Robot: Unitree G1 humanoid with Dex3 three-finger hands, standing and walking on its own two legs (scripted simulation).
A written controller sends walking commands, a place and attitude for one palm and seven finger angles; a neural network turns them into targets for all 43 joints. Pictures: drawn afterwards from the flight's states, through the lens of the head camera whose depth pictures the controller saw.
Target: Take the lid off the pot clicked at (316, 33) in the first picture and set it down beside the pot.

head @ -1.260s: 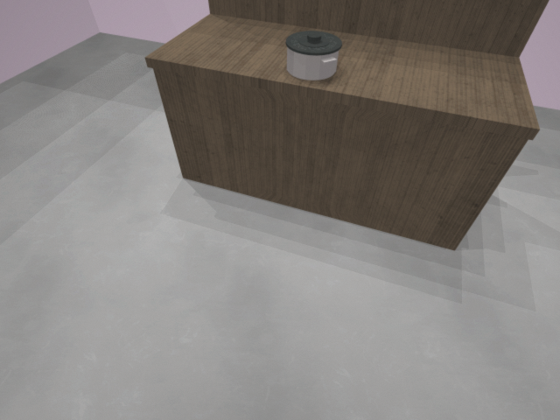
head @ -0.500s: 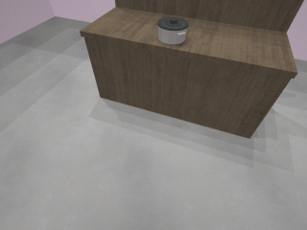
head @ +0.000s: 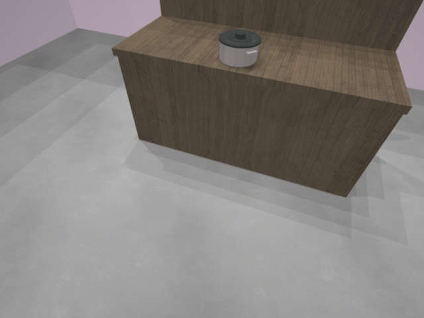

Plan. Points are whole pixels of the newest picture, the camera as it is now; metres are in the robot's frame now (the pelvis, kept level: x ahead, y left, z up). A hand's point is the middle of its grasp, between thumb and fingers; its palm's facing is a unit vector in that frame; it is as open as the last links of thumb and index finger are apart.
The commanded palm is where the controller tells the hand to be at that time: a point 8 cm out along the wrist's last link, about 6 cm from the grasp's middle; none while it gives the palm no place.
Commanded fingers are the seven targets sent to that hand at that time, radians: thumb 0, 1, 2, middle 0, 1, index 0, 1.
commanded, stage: walk to a spot facing it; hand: left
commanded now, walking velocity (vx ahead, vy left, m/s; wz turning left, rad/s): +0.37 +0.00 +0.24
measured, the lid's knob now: (240, 34) +1.30 -0.06 +0.01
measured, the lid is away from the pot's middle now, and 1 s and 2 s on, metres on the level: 0.00 0.00 0.00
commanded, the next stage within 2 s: turn to face it in 1.02 s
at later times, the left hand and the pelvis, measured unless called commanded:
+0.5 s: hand (138, 285) +0.23 +0.19 -0.17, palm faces +0.05 -0.98 -0.19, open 7.3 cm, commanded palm none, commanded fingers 0.00 0.90 0.90 -0.20 -0.30 -0.20 -0.30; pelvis +0.15 +0.00 -0.01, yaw +3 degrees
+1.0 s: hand (151, 271) +0.27 +0.17 -0.18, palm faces +0.36 -0.92 -0.17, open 7.3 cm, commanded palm none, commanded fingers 0.00 0.90 0.90 -0.20 -0.30 -0.20 -0.30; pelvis +0.37 +0.01 -0.01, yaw +16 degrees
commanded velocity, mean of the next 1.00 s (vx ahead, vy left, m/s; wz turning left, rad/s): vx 0.36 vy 0.00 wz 0.27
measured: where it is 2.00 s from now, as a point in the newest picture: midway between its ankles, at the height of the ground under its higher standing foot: (199, 253)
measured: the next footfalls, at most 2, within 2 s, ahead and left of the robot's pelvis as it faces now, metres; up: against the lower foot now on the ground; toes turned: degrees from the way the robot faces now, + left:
right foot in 0.56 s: +0.35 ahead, -0.12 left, +0.00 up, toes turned -2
left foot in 1.04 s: +0.49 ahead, +0.15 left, +0.00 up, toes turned +23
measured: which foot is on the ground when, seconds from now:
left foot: down 0.00-0.56, up 0.58-1.00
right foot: down 0.00-0.14, up 0.16-0.54, down 0.56-1.00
